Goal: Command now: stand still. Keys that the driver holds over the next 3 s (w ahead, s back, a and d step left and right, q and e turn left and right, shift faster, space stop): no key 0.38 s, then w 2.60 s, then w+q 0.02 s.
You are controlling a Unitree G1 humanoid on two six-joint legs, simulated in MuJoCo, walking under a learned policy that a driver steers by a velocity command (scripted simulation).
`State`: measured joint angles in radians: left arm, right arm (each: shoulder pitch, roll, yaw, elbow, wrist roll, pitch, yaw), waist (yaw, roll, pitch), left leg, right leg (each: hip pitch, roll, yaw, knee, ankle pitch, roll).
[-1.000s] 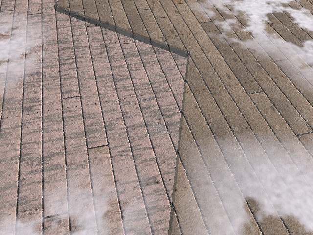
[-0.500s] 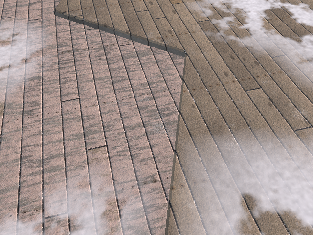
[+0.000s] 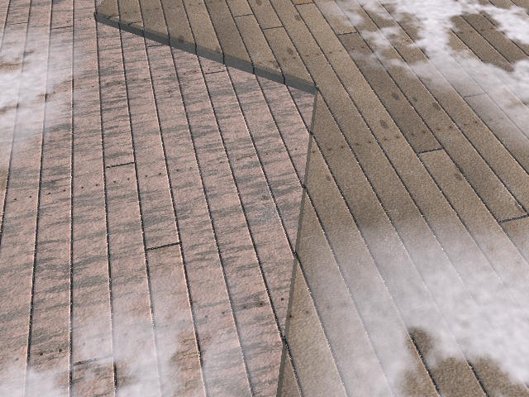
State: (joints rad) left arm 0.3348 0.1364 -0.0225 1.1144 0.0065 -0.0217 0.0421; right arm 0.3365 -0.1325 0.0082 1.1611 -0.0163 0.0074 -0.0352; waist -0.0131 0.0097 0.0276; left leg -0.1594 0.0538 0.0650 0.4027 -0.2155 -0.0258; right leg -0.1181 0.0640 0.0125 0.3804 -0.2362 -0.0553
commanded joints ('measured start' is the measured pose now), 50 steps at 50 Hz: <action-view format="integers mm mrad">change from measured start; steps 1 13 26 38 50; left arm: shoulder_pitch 80 98 233 25 -333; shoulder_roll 75 62 150 89 41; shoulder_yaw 11 11 65 66 41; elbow -7 1 11 -117 -273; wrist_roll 0 0 7 41 23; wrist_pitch -4 -3 22 -50 -12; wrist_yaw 3 4 -3 -49 -72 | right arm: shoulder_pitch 90 104 27 280 306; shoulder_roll -64 -53 -17 -155 -70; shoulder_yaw -8 -7 -17 -78 -14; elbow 1 3 -78 -74 -45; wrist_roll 0 1 -27 -5 -8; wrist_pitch -2 -4 -4 -54 -97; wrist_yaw -3 -5 21 28 16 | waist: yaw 0 1 72 -39 -19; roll -6 -6 -154 131 45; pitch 68 71 210 165 150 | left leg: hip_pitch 5 3 -322 148 129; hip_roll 66 66 -60 339 126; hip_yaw -63 -65 62 -675 -119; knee -48 -46 297 -336 -289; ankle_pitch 78 85 -308 -644 444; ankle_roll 22 27 72 222 189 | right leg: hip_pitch -83 -81 -118 -669 -776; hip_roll -139 -139 -287 -89 -116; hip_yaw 116 110 413 -21 -162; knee -83 -71 -218 879 767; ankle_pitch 163 171 -715 -190 0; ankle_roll -16 -14 -177 -54 -12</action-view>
